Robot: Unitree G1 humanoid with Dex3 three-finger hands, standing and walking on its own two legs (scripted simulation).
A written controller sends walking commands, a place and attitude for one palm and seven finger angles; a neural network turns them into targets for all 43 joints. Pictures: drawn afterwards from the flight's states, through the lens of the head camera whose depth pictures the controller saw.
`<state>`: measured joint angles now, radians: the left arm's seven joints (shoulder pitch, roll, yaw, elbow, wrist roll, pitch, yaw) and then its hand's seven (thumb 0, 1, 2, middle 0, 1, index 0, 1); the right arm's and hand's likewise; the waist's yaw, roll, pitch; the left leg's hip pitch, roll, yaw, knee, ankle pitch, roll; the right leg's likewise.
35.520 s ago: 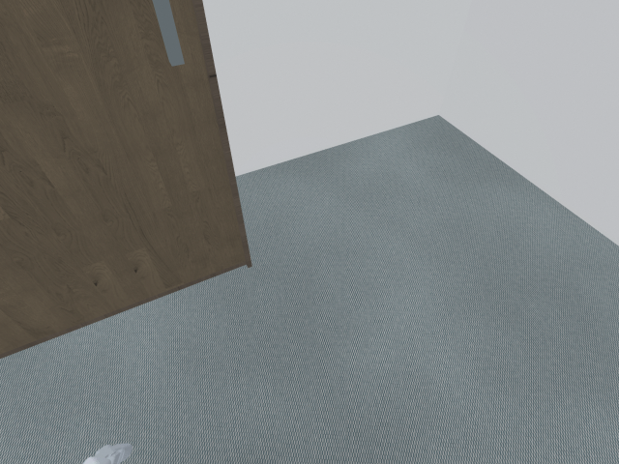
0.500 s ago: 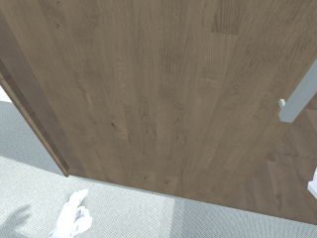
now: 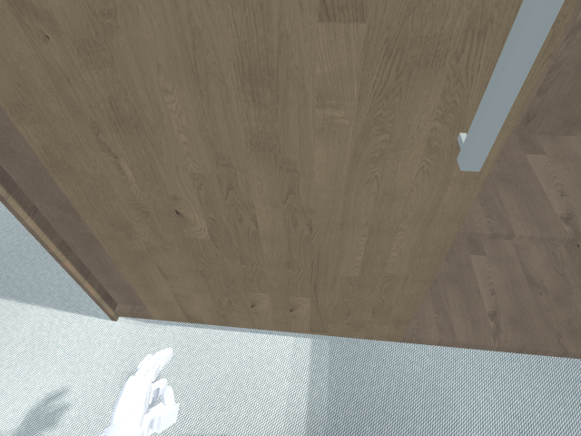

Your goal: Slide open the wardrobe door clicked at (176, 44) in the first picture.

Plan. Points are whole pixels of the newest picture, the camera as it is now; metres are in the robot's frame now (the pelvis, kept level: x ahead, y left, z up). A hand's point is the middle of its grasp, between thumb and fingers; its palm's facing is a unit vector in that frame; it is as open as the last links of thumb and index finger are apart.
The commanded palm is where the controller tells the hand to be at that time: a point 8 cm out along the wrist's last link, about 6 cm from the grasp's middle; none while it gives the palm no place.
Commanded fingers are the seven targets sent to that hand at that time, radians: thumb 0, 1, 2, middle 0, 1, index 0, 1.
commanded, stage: step back with the hand held close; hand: right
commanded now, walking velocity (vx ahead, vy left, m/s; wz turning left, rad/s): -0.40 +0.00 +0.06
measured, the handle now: (494, 86) +0.50 -0.28 +0.23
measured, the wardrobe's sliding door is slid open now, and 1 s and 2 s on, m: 0.68 0.68 0.68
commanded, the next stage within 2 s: stop stepping back and stand still in 0.52 s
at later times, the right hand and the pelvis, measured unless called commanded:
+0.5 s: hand out of the picture +0.18 -0.27 +0.17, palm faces +0.32 +0.87 -0.37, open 7.5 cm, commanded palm +0.10 -0.32 +0.18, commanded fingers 0.00 -0.90 -0.90 0.20 0.30 0.20 0.30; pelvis -0.05 -0.03 +0.00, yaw +3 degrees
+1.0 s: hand out of the picture +0.09 -0.33 +0.19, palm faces +0.28 +0.85 -0.45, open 7.5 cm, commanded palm +0.06 -0.38 +0.18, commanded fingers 0.00 -0.90 -0.90 0.20 0.30 0.20 0.30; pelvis -0.12 -0.10 +0.01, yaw +7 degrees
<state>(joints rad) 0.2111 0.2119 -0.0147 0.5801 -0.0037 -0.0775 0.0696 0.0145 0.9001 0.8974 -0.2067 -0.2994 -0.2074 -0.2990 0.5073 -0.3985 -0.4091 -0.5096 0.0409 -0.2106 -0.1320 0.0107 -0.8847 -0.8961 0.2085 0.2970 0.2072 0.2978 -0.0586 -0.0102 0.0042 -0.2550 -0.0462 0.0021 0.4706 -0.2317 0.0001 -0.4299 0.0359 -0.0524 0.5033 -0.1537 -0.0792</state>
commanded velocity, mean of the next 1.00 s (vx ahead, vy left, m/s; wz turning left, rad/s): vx -0.18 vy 0.05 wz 0.01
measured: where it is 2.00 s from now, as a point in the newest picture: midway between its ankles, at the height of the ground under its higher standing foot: outside the picture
